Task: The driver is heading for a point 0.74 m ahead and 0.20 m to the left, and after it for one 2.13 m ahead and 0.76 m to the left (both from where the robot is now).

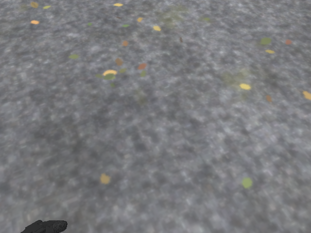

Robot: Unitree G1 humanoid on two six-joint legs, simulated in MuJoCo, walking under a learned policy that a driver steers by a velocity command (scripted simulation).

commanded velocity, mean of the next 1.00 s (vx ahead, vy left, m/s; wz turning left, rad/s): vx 0.50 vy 0.00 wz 0.00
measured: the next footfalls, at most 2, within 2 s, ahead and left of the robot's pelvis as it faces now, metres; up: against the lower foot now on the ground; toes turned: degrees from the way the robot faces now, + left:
left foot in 0.44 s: +0.44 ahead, +0.14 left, +0.00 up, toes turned +0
right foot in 0.96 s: +0.72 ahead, -0.10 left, +0.00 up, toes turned +3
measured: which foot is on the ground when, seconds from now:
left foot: up 0.00-0.42, down 0.44-0.96, up 0.98-1.00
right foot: down 0.00-0.46, up 0.48-0.94, down 0.96-1.00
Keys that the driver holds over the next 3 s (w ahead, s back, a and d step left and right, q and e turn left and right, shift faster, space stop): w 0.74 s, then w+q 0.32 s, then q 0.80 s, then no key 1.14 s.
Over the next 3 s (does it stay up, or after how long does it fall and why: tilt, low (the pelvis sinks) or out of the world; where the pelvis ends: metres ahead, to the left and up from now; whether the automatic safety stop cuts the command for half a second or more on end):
stays up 0.80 0.04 0.02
